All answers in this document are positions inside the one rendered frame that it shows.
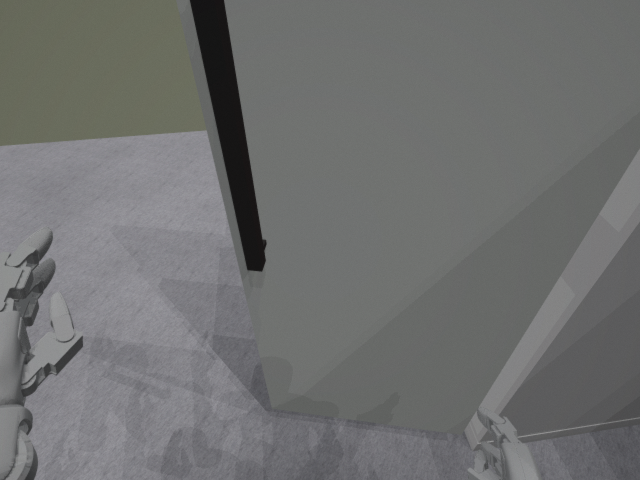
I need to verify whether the left robot hand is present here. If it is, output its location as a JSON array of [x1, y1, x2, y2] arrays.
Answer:
[[0, 227, 83, 407]]

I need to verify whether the handle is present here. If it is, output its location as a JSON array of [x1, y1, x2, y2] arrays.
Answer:
[[190, 0, 267, 272]]

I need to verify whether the fridge door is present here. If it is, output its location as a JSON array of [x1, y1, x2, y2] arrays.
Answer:
[[176, 0, 640, 435]]

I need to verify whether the right robot hand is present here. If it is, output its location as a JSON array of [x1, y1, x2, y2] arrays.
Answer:
[[468, 407, 542, 480]]

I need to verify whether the left robot forearm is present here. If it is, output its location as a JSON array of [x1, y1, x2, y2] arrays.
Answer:
[[0, 404, 38, 480]]

